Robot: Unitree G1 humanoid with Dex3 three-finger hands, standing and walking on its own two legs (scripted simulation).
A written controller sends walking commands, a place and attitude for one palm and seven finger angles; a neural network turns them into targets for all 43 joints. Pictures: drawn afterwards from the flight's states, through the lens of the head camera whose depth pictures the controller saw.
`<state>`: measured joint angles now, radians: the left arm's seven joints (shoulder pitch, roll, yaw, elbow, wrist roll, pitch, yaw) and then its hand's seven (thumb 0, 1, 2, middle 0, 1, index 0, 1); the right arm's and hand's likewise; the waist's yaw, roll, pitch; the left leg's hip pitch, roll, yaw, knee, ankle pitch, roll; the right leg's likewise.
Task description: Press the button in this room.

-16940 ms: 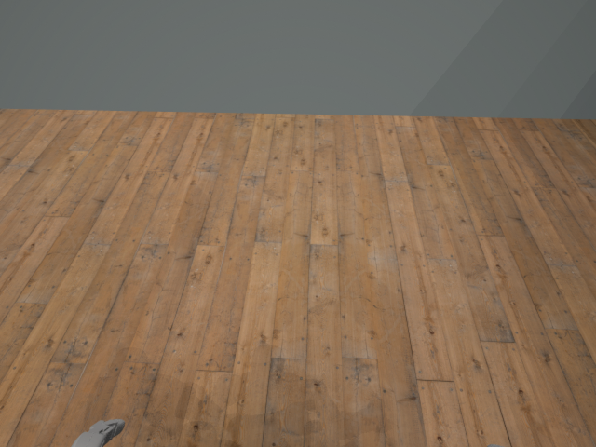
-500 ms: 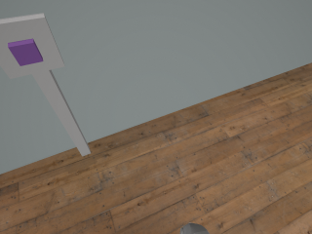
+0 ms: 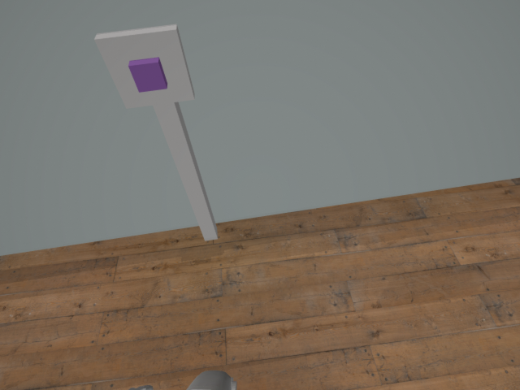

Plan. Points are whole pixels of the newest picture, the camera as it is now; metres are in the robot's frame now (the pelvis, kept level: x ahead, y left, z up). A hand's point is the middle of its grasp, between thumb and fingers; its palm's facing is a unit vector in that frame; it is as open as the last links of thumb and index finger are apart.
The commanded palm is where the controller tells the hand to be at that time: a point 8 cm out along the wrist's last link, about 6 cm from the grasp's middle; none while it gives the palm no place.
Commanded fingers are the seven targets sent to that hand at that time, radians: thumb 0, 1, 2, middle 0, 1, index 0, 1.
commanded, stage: turn to face it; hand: left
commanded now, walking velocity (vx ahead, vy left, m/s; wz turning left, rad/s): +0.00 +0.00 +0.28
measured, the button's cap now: (148, 74) +0.78 +0.30 +0.08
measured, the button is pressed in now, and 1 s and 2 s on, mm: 0 0 0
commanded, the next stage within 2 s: take the last steps up to it in 0.12 s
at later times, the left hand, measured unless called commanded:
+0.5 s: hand out of the picture -0.01 +0.26 -0.18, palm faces +0.15 -0.97 -0.20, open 7.4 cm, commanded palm none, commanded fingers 0.00 0.90 0.90 -0.20 -0.30 -0.20 -0.30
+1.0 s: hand out of the picture +0.14 +0.15 -0.15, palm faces +0.17 -0.95 -0.25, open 7.2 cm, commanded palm none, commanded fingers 0.00 0.90 0.90 -0.20 -0.30 -0.20 -0.30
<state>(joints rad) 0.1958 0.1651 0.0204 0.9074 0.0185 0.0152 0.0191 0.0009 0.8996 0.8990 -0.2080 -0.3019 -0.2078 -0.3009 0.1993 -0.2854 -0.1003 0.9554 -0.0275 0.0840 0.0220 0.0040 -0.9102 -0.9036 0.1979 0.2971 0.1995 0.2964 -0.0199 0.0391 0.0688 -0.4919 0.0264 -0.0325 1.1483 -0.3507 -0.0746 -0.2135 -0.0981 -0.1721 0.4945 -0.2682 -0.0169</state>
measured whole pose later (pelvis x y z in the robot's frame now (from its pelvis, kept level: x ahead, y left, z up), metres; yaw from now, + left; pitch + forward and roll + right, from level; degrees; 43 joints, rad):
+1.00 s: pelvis +0.10 -0.04 +0.00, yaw +7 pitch -2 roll +2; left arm 0.21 0.16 0.05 1.05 0.01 -0.05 0.01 -0.02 0.94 0.90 -0.21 -0.30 -0.21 -0.30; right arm 0.35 -0.19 -0.07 1.12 -0.03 0.01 0.00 0.01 -0.91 -0.90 0.20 0.30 0.20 0.30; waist -0.02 0.04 0.04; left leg -0.47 0.09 0.03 1.16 -0.28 0.00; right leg -0.22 -0.02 -0.17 0.46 -0.21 -0.08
